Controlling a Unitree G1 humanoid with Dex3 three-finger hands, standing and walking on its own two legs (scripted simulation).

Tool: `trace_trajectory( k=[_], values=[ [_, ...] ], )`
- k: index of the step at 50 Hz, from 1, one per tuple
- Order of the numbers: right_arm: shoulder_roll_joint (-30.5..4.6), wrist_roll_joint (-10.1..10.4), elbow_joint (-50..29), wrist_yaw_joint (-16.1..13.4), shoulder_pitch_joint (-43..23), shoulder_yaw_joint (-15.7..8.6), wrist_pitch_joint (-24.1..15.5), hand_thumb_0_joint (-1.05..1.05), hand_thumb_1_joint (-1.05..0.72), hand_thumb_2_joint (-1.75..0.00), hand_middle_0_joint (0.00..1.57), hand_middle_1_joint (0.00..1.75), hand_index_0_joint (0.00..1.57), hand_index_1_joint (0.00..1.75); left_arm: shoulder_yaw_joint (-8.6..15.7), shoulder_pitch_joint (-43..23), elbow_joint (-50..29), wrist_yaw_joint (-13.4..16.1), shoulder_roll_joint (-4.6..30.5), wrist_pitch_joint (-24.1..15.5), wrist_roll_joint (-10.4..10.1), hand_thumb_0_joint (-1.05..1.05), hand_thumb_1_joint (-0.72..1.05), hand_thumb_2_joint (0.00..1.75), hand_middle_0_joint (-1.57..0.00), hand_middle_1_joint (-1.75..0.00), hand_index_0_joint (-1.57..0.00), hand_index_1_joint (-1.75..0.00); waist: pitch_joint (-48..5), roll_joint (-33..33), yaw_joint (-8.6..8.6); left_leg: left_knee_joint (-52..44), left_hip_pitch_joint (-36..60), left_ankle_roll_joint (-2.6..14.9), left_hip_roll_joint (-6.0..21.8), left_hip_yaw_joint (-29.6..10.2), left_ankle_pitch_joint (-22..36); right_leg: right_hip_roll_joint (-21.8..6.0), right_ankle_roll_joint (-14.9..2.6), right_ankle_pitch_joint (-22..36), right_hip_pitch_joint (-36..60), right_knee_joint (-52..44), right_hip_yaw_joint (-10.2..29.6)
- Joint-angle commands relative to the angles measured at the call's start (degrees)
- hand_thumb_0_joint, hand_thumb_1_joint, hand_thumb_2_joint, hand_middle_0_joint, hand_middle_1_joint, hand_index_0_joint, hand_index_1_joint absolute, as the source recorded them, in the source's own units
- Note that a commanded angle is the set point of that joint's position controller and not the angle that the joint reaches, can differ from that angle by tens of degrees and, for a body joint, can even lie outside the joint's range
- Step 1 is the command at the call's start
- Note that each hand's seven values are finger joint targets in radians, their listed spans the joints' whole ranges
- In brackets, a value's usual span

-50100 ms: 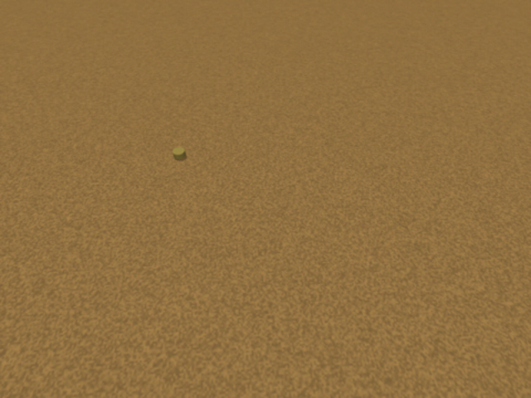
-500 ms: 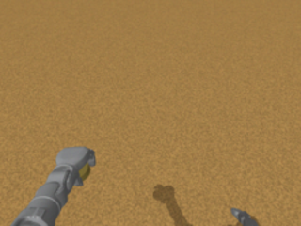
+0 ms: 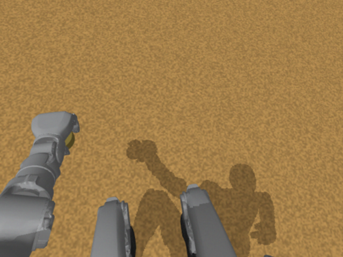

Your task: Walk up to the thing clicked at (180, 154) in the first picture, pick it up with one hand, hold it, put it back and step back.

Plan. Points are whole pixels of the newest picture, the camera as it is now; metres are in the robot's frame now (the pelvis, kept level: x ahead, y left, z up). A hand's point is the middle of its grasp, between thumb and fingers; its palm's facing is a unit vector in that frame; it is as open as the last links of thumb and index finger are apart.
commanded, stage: crouch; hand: left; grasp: from above
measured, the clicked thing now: (59, 137) +0.46 +0.24 -0.15
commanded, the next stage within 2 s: lower in 1.28 s
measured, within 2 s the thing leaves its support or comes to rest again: neither
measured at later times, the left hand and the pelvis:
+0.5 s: hand (75, 147) +0.48 +0.24 -0.29, palm faces -0.44 -0.03 -0.90, open 7.7 cm; pelvis -0.01 -0.01 -0.14, yaw -2 degrees
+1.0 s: hand (81, 148) +0.50 +0.25 -0.36, palm faces -0.45 -0.03 -0.89, open 7.7 cm; pelvis -0.02 +0.00 -0.20, yaw -4 degrees
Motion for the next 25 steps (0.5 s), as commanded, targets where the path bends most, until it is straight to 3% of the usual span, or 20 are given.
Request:
trace_trajectory(
  k=[1,3,5,7,8,9,13,14,15,17,18,23,25],
  values=[
    [-11.7,-0.3,-4.2,-0.4,6.1,-3.4,-2.2,0.0,-0.9,-0.9,0.2,0.3,0.2,0.3,3.6,-22.8,-6.9,1.3,15.5,-1.2,0.3,0.0,0.53,0.36,-0.85,-0.57,-0.92,-0.5,-31.5,2.4,-1.73,-8.3,14.5,0.46,-1.9,-1.3,1.7,1.5,-4.85,1.5,9.8,-5.2,-4.2],
    [-11.8,-0.6,-4.3,0.1,6.0,-2.9,-2.5,0.0,-0.9,-0.9,0.2,0.3,0.2,0.3,3.8,-23.3,-4.7,1.0,16.1,-2.1,0.8,0.0,0.56,0.34,-0.87,-0.56,-0.95,-0.48,-30.3,2.0,-2.61,-5.9,12.0,0.59,-2.0,-2.1,-0.2,1.2,-4.73,-0.3,5.4,-2.9,-4.5],
    [-12.3,-1.0,-4.0,0.7,6.2,-2.6,-2.8,0.0,-0.9,-0.9,0.2,0.3,0.2,0.3,4.8,-24.6,-5.3,1.3,18.3,-3.5,2.1,0.0,0.6,0.35,-0.9,-0.56,-0.98,-0.49,-32.7,4.2,-2.67,-3.1,10.7,0.49,-2.1,-2.0,0.9,0.9,-4.78,0.7,3.0,-0.1,-4.6],
    [-12.4,-1.3,-3.8,1.4,6.5,-2.2,-3.2,0.0,-0.9,-0.9,0.2,0.3,0.2,0.3,5.1,-24.6,-5.1,1.7,18.4,-4.4,2.7,0.0,0.62,0.38,-0.92,-0.57,-0.99,-0.5,-34.1,5.8,-2.8,-0.8,10.3,0.27,-2.1,-1.9,2.0,0.7,-4.83,1.5,0.9,2.2,-4.8],
    [-12.5,-1.3,-4.0,1.6,6.5,-2.0,-3.3,0.0,-0.9,-0.9,0.2,0.3,0.2,0.3,6.1,-26.9,-8.1,2.2,20.6,-4.9,3.0,0.0,0.62,0.39,-0.92,-0.57,-0.99,-0.5,-37.0,8.0,-2.4,-0.1,11.0,0.1,-2.3,-1.7,2.6,0.9,-5.02,1.7,0.6,3.3,-4.9],
    [-13.0,-1.7,-3.5,1.9,6.9,-1.9,-3.3,0.0,-0.9,-0.9,0.2,0.3,0.2,0.3,6.3,-25.7,-6.6,2.5,20.6,-5.0,4.0,0.0,0.62,0.41,-0.93,-0.58,-1.0,-0.51,-37.4,9.8,-2.34,0.9,12.0,-0.3,-2.1,-1.8,4.4,0.5,-5.02,3.2,-0.9,4.9,-5.1],
    [-13.3,-2.5,-2.9,3.2,8.5,-1.8,-3.5,0.0,-0.9,-0.9,0.2,0.3,0.2,0.3,7.3,-29.2,-8.9,3.5,21.4,-5.4,4.8,0.0,0.64,0.42,-0.96,-0.56,-1.02,-0.5,-42.6,13.7,-3.13,6.4,14.0,-0.05,-2.0,-0.7,12.8,0.7,-5.03,9.3,-2.2,8.9,-5.5],
    [-13.4,-2.6,-3.0,3.5,8.3,-1.8,-3.5,0.0,-0.91,-0.9,0.2,0.3,0.2,0.3,8.0,-30.1,-9.8,3.8,23.1,-5.4,4.9,0.0,0.64,0.42,-0.95,-0.57,-1.01,-0.5,-44.1,13.8,-2.89,7.5,12.9,0.1,-2.2,-0.2,13.3,0.9,-5.06,10.0,-1.3,9.8,-5.6],
    [-13.3,-2.8,-2.6,3.7,8.6,-1.8,-3.4,0.0,-0.91,-0.9,0.2,0.3,0.2,0.3,8.3,-29.8,-8.6,4.2,23.2,-5.1,5.0,0.0,0.64,0.43,-0.97,-0.55,-1.03,-0.49,-43.2,14.0,-2.79,8.1,12.0,0.09,-2.3,0.0,13.5,0.8,-5.01,10.4,-1.8,10.2,-5.4],
    [-13.2,-3.2,-2.5,4.3,8.8,-1.9,-3.6,0.0,-0.91,-0.9,0.2,0.3,0.2,0.3,7.6,-29.7,-6.8,4.1,21.1,-4.9,4.5,0.0,0.67,0.48,-0.98,-0.58,-1.04,-0.52,-40.2,12.3,-4.33,10.1,9.5,0.45,-2.1,0.2,12.3,0.8,-4.76,9.8,-3.5,10.7,-5.7],
    [-13.4,-3.2,-2.2,4.3,8.6,-1.8,-3.5,0.0,-0.91,-0.9,0.2,0.3,0.2,0.3,8.2,-31.2,-7.3,4.3,22.9,-4.9,4.4,0.0,0.66,0.49,-0.98,-0.58,-1.03,-0.53,-40.6,12.8,-3.97,10.7,8.9,0.54,-2.1,0.4,12.3,1.0,-4.8,10.0,-3.8,11.2,-5.6],
    [-13.7,-3.8,-2.3,5.3,8.9,-1.8,-3.3,0.0,-0.91,-0.9,0.2,0.3,0.2,0.3,7.7,-29.6,-3.6,2.9,22.4,-4.9,4.2,0.0,0.73,0.51,-1.01,-0.62,-1.07,-0.56,-38.9,10.5,-5.19,14.7,3.9,0.84,-2.0,0.7,11.9,1.0,-4.33,10.5,-3.1,13.9,-5.9],
    [-14.0,-3.7,-2.4,5.5,8.4,-1.9,-3.0,0.0,-0.91,-0.9,0.2,0.3,0.2,0.3,7.8,-31.4,-4.6,2.4,23.8,-5.3,4.3,0.0,0.71,0.5,-1.0,-0.62,-1.06,-0.56,-39.3,12.3,-4.96,15.0,4.0,0.54,-2.0,0.4,11.4,1.3,-4.67,9.5,-5.2,15.6,-6.3]
  ],
)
